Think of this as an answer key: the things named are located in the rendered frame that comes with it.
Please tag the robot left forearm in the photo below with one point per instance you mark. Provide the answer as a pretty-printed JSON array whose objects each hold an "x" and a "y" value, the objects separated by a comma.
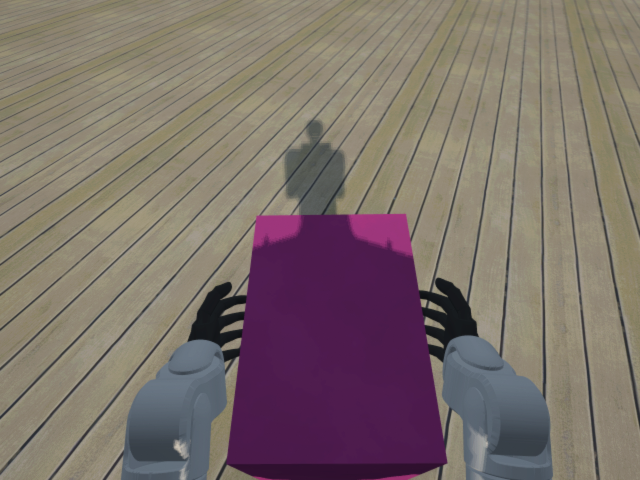
[{"x": 169, "y": 423}]

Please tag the robot right forearm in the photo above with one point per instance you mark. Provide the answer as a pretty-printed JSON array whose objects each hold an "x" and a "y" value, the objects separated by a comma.
[{"x": 506, "y": 421}]

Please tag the carton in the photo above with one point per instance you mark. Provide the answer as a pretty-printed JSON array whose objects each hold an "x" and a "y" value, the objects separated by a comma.
[{"x": 334, "y": 377}]

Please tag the left robot hand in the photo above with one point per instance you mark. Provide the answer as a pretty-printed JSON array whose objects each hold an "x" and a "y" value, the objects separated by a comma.
[{"x": 209, "y": 323}]

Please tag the right robot hand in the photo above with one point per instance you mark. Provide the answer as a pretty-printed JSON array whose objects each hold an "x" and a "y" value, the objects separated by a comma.
[{"x": 457, "y": 320}]

